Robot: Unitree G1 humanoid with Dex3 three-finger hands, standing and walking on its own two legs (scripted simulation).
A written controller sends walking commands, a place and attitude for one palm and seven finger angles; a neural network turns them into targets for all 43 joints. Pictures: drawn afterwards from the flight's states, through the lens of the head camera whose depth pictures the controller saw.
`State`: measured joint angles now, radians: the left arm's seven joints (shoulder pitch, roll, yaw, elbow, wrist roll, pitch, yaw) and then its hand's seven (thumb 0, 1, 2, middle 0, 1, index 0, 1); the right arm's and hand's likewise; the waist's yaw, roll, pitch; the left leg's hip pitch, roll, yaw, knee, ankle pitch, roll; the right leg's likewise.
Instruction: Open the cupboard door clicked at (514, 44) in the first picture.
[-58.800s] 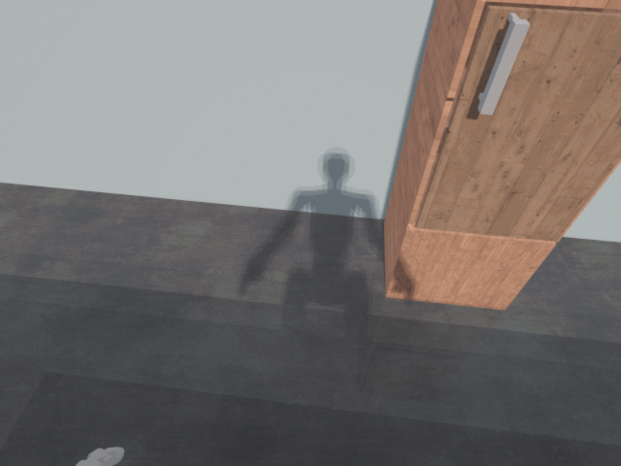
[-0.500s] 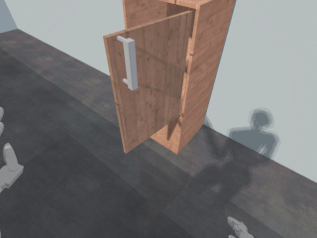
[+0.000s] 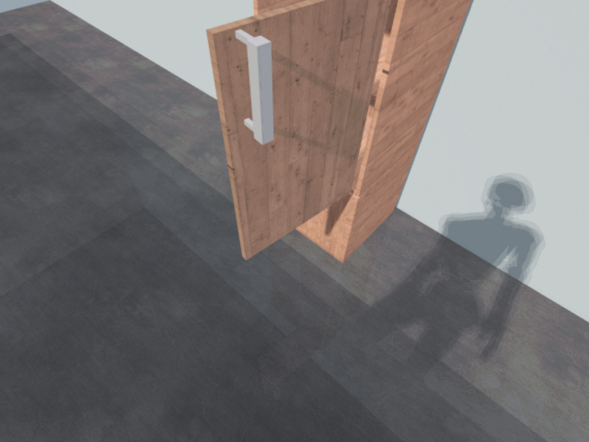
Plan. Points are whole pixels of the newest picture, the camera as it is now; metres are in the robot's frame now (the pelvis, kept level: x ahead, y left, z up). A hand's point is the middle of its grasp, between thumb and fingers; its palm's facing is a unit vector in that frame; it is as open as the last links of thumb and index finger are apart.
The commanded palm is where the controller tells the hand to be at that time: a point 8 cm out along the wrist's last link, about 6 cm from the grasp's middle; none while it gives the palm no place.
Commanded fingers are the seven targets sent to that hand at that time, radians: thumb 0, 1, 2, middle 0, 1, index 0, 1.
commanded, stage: let the arm hang, fingers relaxed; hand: left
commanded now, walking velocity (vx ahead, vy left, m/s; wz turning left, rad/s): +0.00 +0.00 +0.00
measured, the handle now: (253, 89) +0.60 +0.11 +0.16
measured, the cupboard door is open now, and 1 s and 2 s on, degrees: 82 82 82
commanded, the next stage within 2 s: look to check the result in 0.62 s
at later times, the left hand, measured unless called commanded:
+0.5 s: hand out of the picture -0.03 +0.16 -0.17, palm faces +0.05 -0.99 -0.16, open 7.4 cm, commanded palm none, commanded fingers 0.00 0.90 0.90 -0.20 -0.30 -0.20 -0.30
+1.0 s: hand out of the picture -0.05 +0.16 -0.17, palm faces +0.06 -0.98 -0.18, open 7.4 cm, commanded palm none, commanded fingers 0.00 0.90 0.90 -0.20 -0.30 -0.20 -0.30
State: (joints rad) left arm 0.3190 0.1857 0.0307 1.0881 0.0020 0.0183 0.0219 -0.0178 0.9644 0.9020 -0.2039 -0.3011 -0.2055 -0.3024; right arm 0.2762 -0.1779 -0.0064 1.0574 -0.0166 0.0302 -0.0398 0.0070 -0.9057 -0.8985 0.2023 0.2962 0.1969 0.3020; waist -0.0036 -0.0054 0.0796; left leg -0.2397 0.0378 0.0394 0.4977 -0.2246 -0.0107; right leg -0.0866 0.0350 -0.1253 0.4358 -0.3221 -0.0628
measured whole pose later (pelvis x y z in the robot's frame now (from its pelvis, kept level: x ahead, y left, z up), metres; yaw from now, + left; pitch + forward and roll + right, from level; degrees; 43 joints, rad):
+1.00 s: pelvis -0.02 +0.00 +0.00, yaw +0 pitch -3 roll +0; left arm 0.34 0.10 0.02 1.18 0.00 -0.01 0.04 0.00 0.91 0.90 -0.20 -0.30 -0.20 -0.30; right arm 0.30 -0.11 0.00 1.16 -0.02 0.02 -0.04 0.00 -0.91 -0.90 0.20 0.30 0.20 0.30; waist -0.01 0.03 0.06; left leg -0.21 0.03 0.05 0.43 -0.17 -0.01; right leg -0.08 0.03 -0.12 0.42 -0.29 -0.07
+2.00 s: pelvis +0.00 -0.02 +0.00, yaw +0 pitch -3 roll +1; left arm 0.30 0.12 0.02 1.16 0.00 -0.02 0.04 0.00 0.90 0.90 -0.20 -0.30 -0.20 -0.30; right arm 0.26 -0.14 0.00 1.16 -0.02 0.02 -0.04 0.00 -0.91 -0.90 0.20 0.30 0.20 0.30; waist -0.01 0.02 0.06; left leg -0.18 0.05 0.05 0.41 -0.18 -0.03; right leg -0.04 0.05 -0.12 0.37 -0.29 -0.08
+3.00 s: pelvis +0.00 +0.00 +0.00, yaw -3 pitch -2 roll +0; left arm 0.28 0.14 0.04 1.13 0.01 0.01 0.03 0.00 0.90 0.90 -0.20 -0.30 -0.20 -0.30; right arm 0.22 -0.16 -0.02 1.14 -0.02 0.03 -0.05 0.00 -0.90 -0.90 0.20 0.30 0.20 0.30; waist 0.00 0.02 0.07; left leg -0.20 0.06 0.09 0.45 -0.21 -0.02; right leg -0.07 0.05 -0.07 0.40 -0.29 -0.07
